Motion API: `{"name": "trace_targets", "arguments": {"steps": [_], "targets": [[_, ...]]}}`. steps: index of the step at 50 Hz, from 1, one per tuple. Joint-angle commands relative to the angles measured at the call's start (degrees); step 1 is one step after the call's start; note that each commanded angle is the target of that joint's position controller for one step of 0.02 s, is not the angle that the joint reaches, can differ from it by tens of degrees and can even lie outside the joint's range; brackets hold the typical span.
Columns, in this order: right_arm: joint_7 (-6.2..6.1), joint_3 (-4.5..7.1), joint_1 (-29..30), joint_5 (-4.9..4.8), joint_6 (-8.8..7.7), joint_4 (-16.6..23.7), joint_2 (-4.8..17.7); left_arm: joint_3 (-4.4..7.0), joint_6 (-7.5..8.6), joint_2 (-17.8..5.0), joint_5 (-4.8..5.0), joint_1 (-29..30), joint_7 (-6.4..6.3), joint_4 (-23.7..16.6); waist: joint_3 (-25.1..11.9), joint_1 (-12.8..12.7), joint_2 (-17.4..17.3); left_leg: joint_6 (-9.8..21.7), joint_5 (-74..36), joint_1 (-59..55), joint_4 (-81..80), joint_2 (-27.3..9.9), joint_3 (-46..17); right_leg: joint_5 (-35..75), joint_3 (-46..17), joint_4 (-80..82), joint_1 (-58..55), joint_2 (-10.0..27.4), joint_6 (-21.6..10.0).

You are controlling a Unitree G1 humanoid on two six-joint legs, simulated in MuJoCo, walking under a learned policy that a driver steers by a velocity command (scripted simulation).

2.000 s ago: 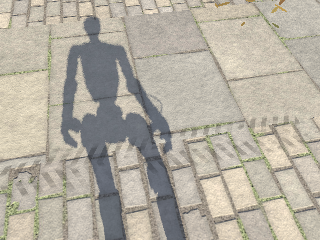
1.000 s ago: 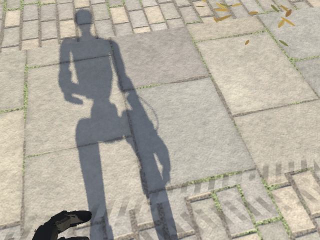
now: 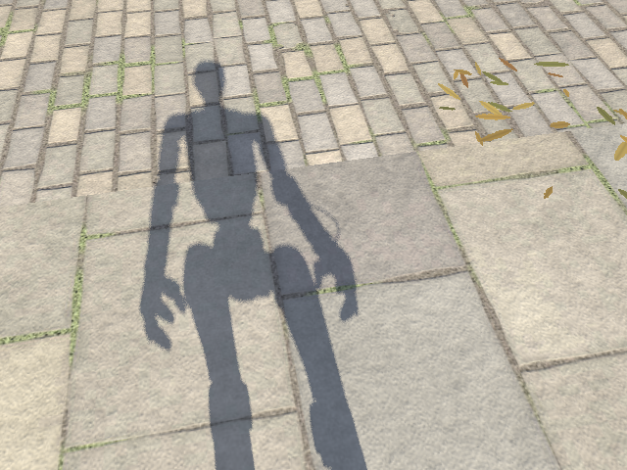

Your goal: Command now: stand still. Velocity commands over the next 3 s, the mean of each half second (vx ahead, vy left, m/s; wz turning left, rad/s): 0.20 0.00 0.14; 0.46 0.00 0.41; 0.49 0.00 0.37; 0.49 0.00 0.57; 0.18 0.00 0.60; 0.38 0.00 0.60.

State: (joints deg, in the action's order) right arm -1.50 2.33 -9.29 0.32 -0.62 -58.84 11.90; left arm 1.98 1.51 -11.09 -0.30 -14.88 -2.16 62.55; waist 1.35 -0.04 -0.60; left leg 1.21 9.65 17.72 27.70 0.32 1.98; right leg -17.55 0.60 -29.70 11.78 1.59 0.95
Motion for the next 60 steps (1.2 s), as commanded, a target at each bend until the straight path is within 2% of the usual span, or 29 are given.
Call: {"name": "trace_targets", "arguments": {"steps": [1,6,9,12,14,16,18,19,20,21,22,23,24,26,29,33,38,41,42,43,44,45,46,47,48,50,52,55,60], "targets": [[0.00,0.90,0.60,-0.18,-0.44,1.64,4.97,0.80,0.46,-5.87,0.11,-2.45,-0.16,-1.10,-1.56,-0.27,1.54,2.11,-6.32,-7.04,-2.20,-2.39,-2.60,5.16,-1.75,6.61,4.80,1.90,-2.13],[-0.20,0.91,-0.06,-0.37,0.02,0.36,5.15,0.59,0.10,-5.43,0.20,-3.08,-0.14,-0.78,-1.81,-0.30,0.57,2.04,-9.50,-7.94,-1.22,-2.50,-2.61,8.53,-1.11,5.79,3.63,1.44,-2.05],[-0.36,1.26,-1.28,-1.07,0.35,-0.85,5.57,1.26,-0.36,-6.89,0.98,-4.64,-0.27,-0.26,0.55,-0.44,2.93,2.56,16.38,-3.92,1.75,0.59,0.32,-14.11,-2.68,7.81,5.17,1.69,-5.15],[0.26,0.99,2.61,-1.70,-1.80,1.01,3.86,2.33,1.11,-9.81,1.78,-8.38,-0.32,-0.48,7.18,-2.54,8.15,2.81,18.09,9.71,10.05,1.41,1.90,-26.44,-15.60,15.26,1.03,10.99,-10.96],[1.34,0.87,4.92,-2.01,-3.36,2.45,3.41,3.13,2.58,-10.88,1.60,-8.52,-0.34,-0.37,9.66,-2.73,10.52,4.21,13.44,16.64,17.02,-1.62,0.36,-21.21,-22.65,17.28,-3.00,18.73,-14.07],[2.10,1.01,4.71,-2.49,-3.98,3.11,3.64,3.07,3.46,-9.64,1.36,-7.25,0.07,-0.99,9.02,-1.71,9.50,5.53,16.44,17.20,16.01,-3.15,-0.30,-11.63,-18.73,15.37,-5.79,18.93,-12.67],[2.49,1.43,-0.88,-2.62,-3.85,1.42,3.64,3.27,3.27,-10.12,1.86,-2.69,0.59,-2.40,6.81,1.91,8.28,6.16,10.98,2.67,6.71,-0.81,3.30,-6.75,-8.97,11.84,0.44,14.36,-8.86],[2.49,2.45,-7.11,-2.27,-3.56,-0.99,4.86,3.29,3.18,-10.43,1.59,-0.65,0.76,-3.34,3.93,4.64,6.90,6.41,7.08,-9.04,5.23,2.35,4.91,1.26,-3.83,6.52,6.00,10.63,-6.90],[2.50,4.04,-14.29,-2.11,-3.43,-2.66,8.40,2.88,3.31,-9.37,1.17,1.70,0.77,-4.74,1.21,7.83,-0.96,8.92,7.27,-17.62,0.30,-1.92,-4.58,11.98,3.53,-9.02,11.82,5.86,-3.71],[2.73,5.61,-21.76,-2.50,-3.75,-3.24,15.07,1.93,4.21,-5.83,0.77,3.34,0.56,-8.10,-1.95,9.48,-18.02,18.08,12.85,-27.00,-12.90,-14.85,-35.70,2.70,7.31,-31.31,26.44,-3.33,1.19],[3.23,3.98,-20.26,-1.35,-4.58,-2.78,11.68,1.63,5.64,-5.46,1.74,5.89,0.84,-9.55,-3.17,7.84,-15.37,20.21,13.16,-29.40,-17.96,-20.21,-47.43,-11.83,-2.65,-41.75,34.46,-3.36,-0.42],[3.02,3.00,-16.57,-0.92,-5.34,-1.46,9.00,1.67,6.91,-6.36,2.97,7.03,1.63,-10.56,-0.37,5.81,-10.44,18.94,10.05,-28.49,-15.85,-19.84,-42.60,-9.70,-4.84,-46.45,39.24,-0.21,-2.45],[3.09,2.39,-13.88,-0.64,-5.73,-0.05,7.20,1.86,7.63,-7.52,2.87,7.14,1.99,-10.44,-0.48,4.30,-4.79,16.81,6.28,-27.04,-14.58,-17.44,-35.72,-5.41,-4.96,-45.68,39.07,1.80,-3.99],[2.91,1.53,-10.04,-0.84,-5.58,2.10,6.01,3.03,7.68,-9.44,1.14,6.89,1.82,-10.07,0.36,1.56,0.13,13.67,-1.94,-20.99,-16.02,-14.09,-26.27,2.34,-4.85,-35.64,34.25,4.75,-4.32],[1.39,1.44,-12.23,-0.93,-4.65,2.95,6.94,3.16,6.34,-7.93,0.77,9.20,1.67,-11.40,1.53,0.91,-2.13,13.02,-8.61,-16.50,-18.35,-11.14,-19.96,7.29,-2.68,-24.74,30.25,3.43,-1.50],[-0.11,2.22,-14.27,-0.81,-4.04,4.09,9.47,2.11,6.05,-5.65,1.02,19.99,2.11,-15.64,4.19,3.24,-4.03,10.97,-7.02,-8.40,-19.19,-7.83,-15.55,18.88,-0.73,-5.64,23.74,-0.38,0.47],[-0.10,2.95,-15.72,-2.04,-3.97,4.21,9.30,2.06,6.19,-7.99,1.75,24.04,2.82,-19.16,4.49,3.60,-5.23,9.22,-4.71,-9.83,-16.31,-10.16,-19.02,22.51,-3.30,1.98,18.09,-0.67,0.07],[-0.29,3.58,-15.21,-1.47,-3.38,4.44,9.80,2.90,6.98,-10.72,1.40,19.71,3.13,-18.56,1.40,1.05,-6.44,8.08,-18.20,-15.98,-9.64,-11.73,-18.90,17.65,-1.84,3.04,12.58,-1.43,-2.11],[-0.10,3.41,-15.13,-1.03,-3.17,4.76,9.25,3.82,7.14,-12.36,1.17,13.86,2.96,-16.97,-2.67,-1.65,-6.52,7.04,-28.13,-16.91,-2.48,-9.43,-17.27,15.66,-0.35,3.60,5.14,-2.72,-3.85],[0.30,2.84,-13.81,-0.32,-3.01,5.99,8.25,4.61,7.23,-14.30,0.59,3.93,2.85,-14.94,-10.25,-6.20,-6.08,5.50,-27.65,-11.43,10.12,-6.52,-15.35,14.42,-3.72,0.97,-9.34,1.19,-7.01],[0.67,1.60,-19.30,-0.10,-3.51,6.84,3.59,5.74,7.01,-18.69,-0.36,-6.04,2.72,-13.24,-20.70,-6.16,5.29,1.91,-9.62,6.26,30.75,0.60,-11.22,7.11,-23.68,1.43,-31.50,14.13,-14.37],[1.03,0.71,-24.62,-2.20,-4.37,5.98,1.42,5.49,6.60,-17.86,-0.16,-8.86,3.77,-11.06,-24.89,-4.20,20.19,0.82,23.38,19.05,43.65,4.78,-12.04,-5.74,-46.54,12.45,-38.02,22.03,-19.09],[0.88,2.01,-19.23,-3.32,-4.81,6.40,7.82,4.13,6.64,-12.55,1.02,-4.94,3.92,-11.62,-15.21,-4.75,13.33,1.86,20.98,24.62,48.89,1.21,-13.61,-12.82,-43.00,14.56,-31.01,19.65,-16.07],[0.79,2.37,-12.35,-3.11,-5.12,8.22,9.86,3.40,6.42,-10.25,1.26,0.44,3.76,-12.73,-7.60,-4.40,6.89,2.57,15.34,25.41,47.94,-1.39,-11.44,-9.40,-33.48,15.37,-21.22,17.50,-13.75],[0.55,2.45,-8.94,-2.22,-5.30,9.12,9.52,3.00,6.19,-9.61,0.61,4.27,3.71,-13.26,-3.86,-2.78,3.05,2.70,11.07,22.88,45.17,-3.80,-9.77,-1.74,-26.87,16.69,-12.49,15.40,-13.12],[0.61,2.78,-9.27,-1.38,-4.77,9.56,7.77,2.28,6.10,-7.98,-0.47,6.12,3.79,-12.84,-2.63,0.38,4.83,2.84,7.77,17.58,39.90,-7.15,-8.78,5.50,-19.48,19.39,-4.23,12.14,-12.72],[0.73,2.34,-9.44,-1.45,-4.17,9.91,5.49,2.33,6.12,-8.49,0.00,4.26,3.62,-11.67,-1.93,1.02,5.46,2.24,6.94,17.16,35.88,-8.23,-7.25,8.11,-15.99,21.89,-1.66,11.56,-13.92],[0.90,1.94,-4.31,-0.99,-3.84,11.80,5.45,3.17,6.04,-11.58,0.06,1.97,2.71,-10.71,-0.22,0.26,3.75,0.65,-0.64,21.43,27.34,-9.22,-6.51,12.06,-11.55,24.46,-2.17,12.34,-14.56],[2.19,1.06,4.71,-1.36,-4.01,14.57,4.91,3.24,5.50,-12.64,0.50,-1.60,1.95,-9.48,1.39,-2.72,3.57,0.48,-13.76,18.86,12.66,-6.84,-3.52,16.81,-0.95,24.83,-3.82,10.25,-11.45]]}}
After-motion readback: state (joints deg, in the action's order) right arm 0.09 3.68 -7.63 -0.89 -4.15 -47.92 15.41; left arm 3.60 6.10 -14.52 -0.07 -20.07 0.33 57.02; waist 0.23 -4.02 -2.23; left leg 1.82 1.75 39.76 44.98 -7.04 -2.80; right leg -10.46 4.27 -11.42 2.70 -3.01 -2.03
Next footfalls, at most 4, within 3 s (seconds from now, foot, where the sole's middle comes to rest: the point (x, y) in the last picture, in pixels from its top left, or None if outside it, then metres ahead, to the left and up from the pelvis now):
0.86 right None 0.51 -0.03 -0.77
1.40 left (190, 394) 0.68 0.33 -0.77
1.88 right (203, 271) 1.04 0.34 -0.77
2.34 left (87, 300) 0.94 0.63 -0.77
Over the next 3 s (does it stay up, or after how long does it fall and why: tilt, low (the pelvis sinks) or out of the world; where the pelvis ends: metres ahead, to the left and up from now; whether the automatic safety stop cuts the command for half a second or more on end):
stays up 1.06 0.61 0.01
